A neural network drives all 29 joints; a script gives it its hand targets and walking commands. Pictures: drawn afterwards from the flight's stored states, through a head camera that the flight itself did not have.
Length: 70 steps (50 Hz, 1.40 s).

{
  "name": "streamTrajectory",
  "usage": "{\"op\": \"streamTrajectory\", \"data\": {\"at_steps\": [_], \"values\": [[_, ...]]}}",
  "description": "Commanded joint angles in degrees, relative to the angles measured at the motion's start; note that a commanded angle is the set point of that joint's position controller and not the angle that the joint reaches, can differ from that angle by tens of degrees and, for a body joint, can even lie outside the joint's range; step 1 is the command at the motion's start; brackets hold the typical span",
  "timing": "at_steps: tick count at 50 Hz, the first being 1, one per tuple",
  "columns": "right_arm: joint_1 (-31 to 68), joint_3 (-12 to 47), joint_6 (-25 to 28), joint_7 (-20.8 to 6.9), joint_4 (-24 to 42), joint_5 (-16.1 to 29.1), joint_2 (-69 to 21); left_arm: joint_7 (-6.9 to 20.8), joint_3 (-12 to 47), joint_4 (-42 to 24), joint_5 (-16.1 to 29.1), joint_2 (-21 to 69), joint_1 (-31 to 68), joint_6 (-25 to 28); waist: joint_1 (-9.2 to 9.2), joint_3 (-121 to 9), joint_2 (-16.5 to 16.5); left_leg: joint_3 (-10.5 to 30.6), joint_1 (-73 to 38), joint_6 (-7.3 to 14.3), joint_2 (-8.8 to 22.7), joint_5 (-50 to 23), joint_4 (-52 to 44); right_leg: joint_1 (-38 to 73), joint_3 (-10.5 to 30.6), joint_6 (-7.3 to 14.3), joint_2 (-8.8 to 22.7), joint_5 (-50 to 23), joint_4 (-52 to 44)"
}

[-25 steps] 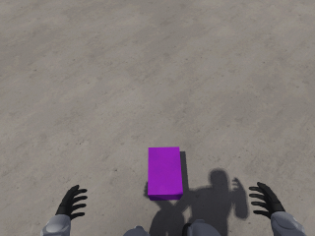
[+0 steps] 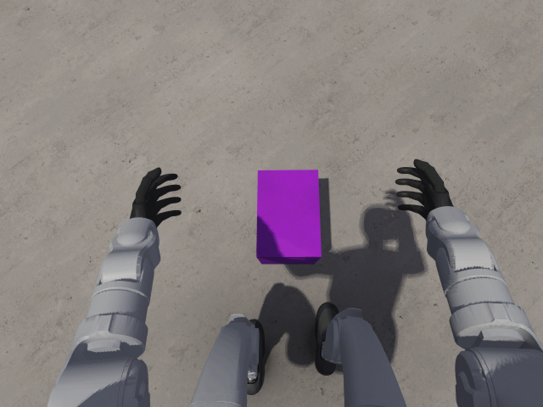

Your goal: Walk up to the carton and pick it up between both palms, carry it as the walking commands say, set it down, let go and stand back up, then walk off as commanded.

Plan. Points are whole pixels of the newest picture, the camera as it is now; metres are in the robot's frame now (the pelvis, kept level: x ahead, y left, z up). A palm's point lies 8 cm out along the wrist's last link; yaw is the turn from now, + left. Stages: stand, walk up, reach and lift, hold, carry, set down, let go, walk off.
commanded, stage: reach and lift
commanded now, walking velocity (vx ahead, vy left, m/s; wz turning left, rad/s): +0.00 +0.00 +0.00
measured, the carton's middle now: (287, 220) +0.49 +0.01 -0.58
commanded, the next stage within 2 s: none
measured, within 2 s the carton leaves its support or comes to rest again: neither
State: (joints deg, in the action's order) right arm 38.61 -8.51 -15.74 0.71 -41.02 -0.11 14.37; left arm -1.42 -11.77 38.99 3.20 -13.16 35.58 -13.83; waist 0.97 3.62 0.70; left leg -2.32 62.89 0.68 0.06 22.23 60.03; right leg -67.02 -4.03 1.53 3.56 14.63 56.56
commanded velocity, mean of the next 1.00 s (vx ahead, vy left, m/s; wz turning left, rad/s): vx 0.00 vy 0.00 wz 0.00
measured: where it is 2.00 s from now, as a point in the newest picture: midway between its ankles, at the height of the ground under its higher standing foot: (291, 361)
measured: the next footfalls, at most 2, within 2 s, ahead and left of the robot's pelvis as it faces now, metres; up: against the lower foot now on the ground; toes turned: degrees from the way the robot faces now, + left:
none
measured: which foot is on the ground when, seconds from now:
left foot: down 0.00-1.00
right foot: down 0.00-1.00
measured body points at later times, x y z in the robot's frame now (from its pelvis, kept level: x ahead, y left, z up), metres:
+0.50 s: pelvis +0.01 +0.00 -0.04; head +0.31 -0.01 +0.30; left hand +0.50 +0.19 -0.15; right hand +0.53 -0.17 -0.15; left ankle +0.05 +0.11 -0.65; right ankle +0.11 -0.11 -0.65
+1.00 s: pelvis -0.01 -0.01 -0.14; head +0.32 +0.01 +0.16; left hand +0.50 +0.19 -0.28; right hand +0.52 -0.17 -0.29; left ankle +0.05 +0.11 -0.65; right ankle +0.10 -0.13 -0.65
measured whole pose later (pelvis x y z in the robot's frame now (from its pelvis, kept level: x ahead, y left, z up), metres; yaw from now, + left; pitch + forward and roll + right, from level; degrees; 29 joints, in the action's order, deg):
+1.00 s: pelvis -0.01 -0.01 -0.14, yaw +5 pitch +51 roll +1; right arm 64.9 -20.2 -3.2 3.2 -52.9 -3.0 11.6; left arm -7.7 -15.4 47.8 -0.8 -9.9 63.0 -4.5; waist -1.4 -4.2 -0.1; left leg 1.3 111.0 -1.3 -2.7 28.8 89.3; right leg -114.1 1.2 -0.6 0.3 23.1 86.7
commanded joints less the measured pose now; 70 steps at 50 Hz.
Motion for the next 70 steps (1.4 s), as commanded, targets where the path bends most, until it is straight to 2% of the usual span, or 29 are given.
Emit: {"op": "streamTrajectory", "data": {"at_steps": [1, 3, 5, 7, 12, 13, 18, 21, 26, 28, 29, 30, 33, 35, 36, 37, 38, 39, 43, 46, 50, 51, 53, 57, 63, 64, 65, 69, 70], "values": [[20.0, -2.8, 1.5, 0.6, -0.8, 0.5, 6.9, -0.7, -2.5, -0.8, 0.3, -6.2, 19.4, 1.3, 0.02, -42.4, -0.4, 1.3, -0.7, -1.7, -3.1, -3.0, -9.6, 30.6, 4.9, -2.0, -5.0, -2.4, -2.1], [25.6, -1.2, 2.3, 0.4, -0.9, 0.9, 6.3, -0.8, -4.2, 3.1, 0.3, -5.7, 20.5, 1.8, 2.97, -44.3, 1.9, 0.1, 3.0, -1.6, -3.2, -3.0, -7.6, 30.9, 5.7, -2.3, -4.6, -2.2, -0.9], [26.9, -3.1, 4.0, 0.5, -3.0, 0.6, 6.6, -0.6, -3.7, 2.8, 0.6, -4.0, 26.1, 3.6, 0.25, -47.3, 1.8, 0.5, 4.5, -2.0, -3.4, -4.5, -6.3, 29.5, 6.0, -1.9, -4.7, -5.4, 0.0], [30.9, -2.3, 4.7, 0.8, -1.8, 1.1, 3.3, -0.5, -6.6, 3.4, -0.9, -6.6, 29.6, 5.3, 3.04, -52.0, 3.6, 0.0, 7.8, -1.2, -4.1, -3.9, -5.5, 34.5, 8.0, -2.3, -4.9, -9.0, 1.0], [35.9, -8.3, 7.5, 2.0, -6.2, -3.1, 7.8, -2.0, -5.1, 3.6, -1.1, -3.5, 35.0, 7.5, 0.37, -59.3, 1.9, 0.7, 4.9, -3.0, -4.2, -9.8, -3.7, 27.4, 5.6, -1.5, -6.8, -12.5, 3.6], [36.2, -6.5, 8.4, 2.0, -5.0, -2.4, 3.1, -2.1, -6.8, 3.3, -2.7, -5.3, 34.8, 8.6, 2.73, -58.9, 1.4, -0.1, 5.2, -2.5, -4.5, -10.8, -4.3, 27.4, 5.4, -2.1, -7.0, -13.3, 3.8], [40.7, -7.1, 9.7, 2.2, -1.5, -2.6, 1.9, -3.4, -9.6, 1.3, -4.5, -4.8, 35.5, 9.9, 4.87, -67.9, 3.1, -0.6, 10.5, -2.9, -5.9, -15.1, -1.8, 35.7, 7.8, -1.3, -6.9, -25.7, 7.3], [35.6, -10.1, 10.8, 2.5, -6.0, -5.9, 2.5, -3.5, -7.0, 1.8, -3.3, -0.5, 33.5, 10.8, 1.08, -65.4, 2.7, -0.1, 12.3, -3.7, -5.8, -18.9, -1.6, 32.8, 7.2, -1.4, -6.7, -30.6, 7.0], [28.9, -11.0, 12.4, 1.9, -3.9, -7.0, -2.4, -3.1, -7.4, 0.5, -4.8, 0.2, 29.7, 11.8, -0.07, -66.8, 3.7, 1.9, 13.2, -3.5, -5.6, -28.6, -1.9, 30.6, 7.5, -2.0, -6.4, -40.0, 6.5], [29.0, -14.7, 13.0, 1.2, -3.2, -8.7, 0.9, -3.4, -6.4, 0.3, -5.6, 0.5, 31.3, 12.1, -3.32, -64.8, 2.9, 3.2, 11.6, -4.0, -5.0, -29.1, -0.5, 22.8, 6.2, -2.0, -7.3, -35.7, 6.8], [30.3, -14.4, 13.8, 1.2, -3.0, -8.3, 1.0, -3.3, -7.1, 2.4, -6.8, 1.6, 30.7, 12.1, -2.06, -62.7, 0.0, 2.7, 9.8, -4.3, -5.0, -30.1, 0.4, 16.0, 6.1, -2.0, -7.0, -33.1, 6.2], [29.8, -16.2, 14.6, 0.9, -1.0, -8.7, 3.0, -3.4, -3.5, -0.4, -4.9, 4.0, 32.4, 12.4, -5.77, -66.1, 0.5, 4.0, 5.9, -5.0, -4.9, -30.7, 1.8, 13.9, 4.4, -1.9, -7.7, -31.7, 7.4], [32.7, -15.6, 15.4, -0.8, -4.1, -6.8, 1.0, -3.7, -2.1, 5.5, -6.5, 7.9, 31.5, 10.6, -3.8, -61.2, -4.2, 5.5, 1.7, -5.3, -4.4, -23.2, 3.2, -1.4, 2.2, -2.3, -7.8, -16.6, 9.1], [34.2, -15.1, 15.5, -1.3, -4.0, -5.8, -0.5, -4.4, -5.4, 6.5, -7.8, 5.3, 33.2, 11.3, -0.69, -55.4, -2.8, 3.0, 11.8, -5.1, -5.0, -20.4, 5.9, -5.4, 2.6, -2.9, -7.7, -16.2, 11.9], [33.4, -15.9, 15.6, -1.3, -5.5, -6.8, 0.9, -4.4, -5.6, 5.5, -8.1, 5.1, 33.2, 11.5, -2.9, -56.3, -0.1, 3.4, 13.7, -5.3, -5.3, -22.2, 7.9, -2.6, 2.6, -3.1, -8.3, -20.7, 14.0], [32.5, -14.8, 15.3, -1.2, -5.8, -4.8, -0.5, -4.9, -7.2, 4.0, -9.2, 2.9, 35.3, 11.5, -0.26, -58.6, -4.2, 2.1, 12.6, -5.3, -5.5, -21.8, 9.3, -2.8, 3.9, -3.0, -7.8, -19.2, 14.8], [33.2, -14.8, 15.4, -1.1, -7.2, -4.2, 0.4, -5.0, -5.7, 6.6, -8.4, 3.8, 34.1, 11.2, -0.94, -60.7, -5.1, 1.7, 14.1, -5.4, -6.1, -20.3, 11.5, -1.8, 3.6, -3.2, -7.8, -19.2, 16.8], [34.4, -14.5, 14.7, -0.7, -7.1, -3.8, 0.4, -5.4, -8.6, 5.6, -10.1, -0.4, 35.1, 11.3, 1.49, -61.6, -3.6, 1.2, 17.8, -5.3, -5.8, -20.3, 12.1, -1.0, 3.8, -3.6, -7.7, -20.9, 18.8], [34.1, -13.3, 14.1, 1.2, -7.2, -3.3, 2.1, -5.7, -3.9, 2.2, -6.4, 0.1, 40.0, 11.1, -3.84, -67.4, -3.2, -0.5, 19.6, -5.3, -7.0, -17.2, 19.2, -1.7, 2.5, -4.2, -8.3, -20.6, 24.6], [35.9, -12.7, 13.6, 3.2, -4.6, -2.7, 5.1, -6.4, -3.1, 0.2, -3.1, -1.1, 40.7, 10.4, -4.92, -73.5, -2.2, -1.0, 21.5, -5.4, -7.3, -15.6, 22.8, 1.5, 2.7, -3.3, -8.4, -20.5, 28.0], [43.3, -8.7, 13.3, 4.7, 2.8, 1.5, 6.5, -6.7, 1.3, -0.5, 1.7, -0.9, 44.6, 9.0, -4.81, -82.9, -0.5, -2.1, 22.1, -4.9, -7.2, -12.4, 27.9, 4.7, 1.6, -3.3, -8.2, -17.6, 32.9], [43.0, -7.2, 12.4, 4.6, -1.7, 2.3, 6.0, -7.1, -0.2, 3.7, 0.7, -3.1, 43.9, 9.0, -1.24, -74.8, -0.9, -2.2, 25.7, -4.5, -6.8, -10.1, 27.9, -1.5, 1.6, -3.5, -8.1, -14.0, 34.1], [48.5, -5.5, 11.4, 4.6, -2.6, 3.0, 7.7, -7.5, -0.2, 6.9, 1.4, -4.5, 46.8, 8.3, -1.57, -70.2, 0.5, -2.1, 30.5, -3.6, -6.3, -1.1, 27.9, -4.4, 1.3, -3.2, -7.8, -4.7, 34.0], [51.3, -3.5, 10.9, 5.1, -4.1, 5.1, 9.1, -8.7, -1.4, 7.2, 2.7, -7.6, 49.6, 8.4, -0.9, -72.2, 5.6, -1.6, 31.7, -3.1, -5.9, -2.1, 32.9, -4.6, 1.4, -3.8, -7.7, -5.4, 38.7], [59.5, 1.1, 9.6, 7.0, -6.8, 11.4, 11.5, -9.0, 2.4, 5.4, 4.7, -11.9, 61.6, 8.0, 0.64, -79.6, 1.3, -2.3, 26.0, -2.9, -4.8, 1.5, 39.2, -3.4, 2.4, -3.3, -6.6, 0.5, 43.2], [61.4, -0.1, 10.2, 8.1, -1.9, 11.2, 13.5, -9.3, 3.3, 3.2, 6.8, -11.5, 63.3, 7.8, -2.54, -89.4, 2.3, -1.7, 21.0, -2.6, -4.8, -1.7, 41.4, 3.3, 2.0, -3.3, -6.6, -3.8, 45.0], [61.2, 3.3, 9.9, 8.4, -5.3, 13.5, 12.0, -9.5, 3.3, 5.1, 7.2, -13.3, 63.0, 8.1, 0.23, -88.2, 2.6, -2.2, 22.7, -2.4, -5.0, -2.3, 42.3, 4.1, 2.8, -3.2, -6.1, -4.8, 46.0], [62.8, 0.8, 10.3, 8.8, -2.3, 14.6, 16.9, -10.2, 8.7, 2.9, 9.8, -10.9, 64.2, 7.0, -4.15, -92.4, -3.2, -0.5, 14.5, -2.8, -4.7, -9.6, 46.9, 1.9, 1.4, -2.3, -6.5, -11.4, 51.5], [61.4, 2.7, 10.6, 8.8, -2.6, 15.1, 15.6, -10.5, 9.6, -0.7, 10.7, -10.1, 64.9, 7.8, -3.18, -93.0, -3.0, -1.4, 13.5, -3.0, -5.4, -12.3, 46.9, 3.7, 2.3, -2.5, -6.5, -13.1, 51.2]]}}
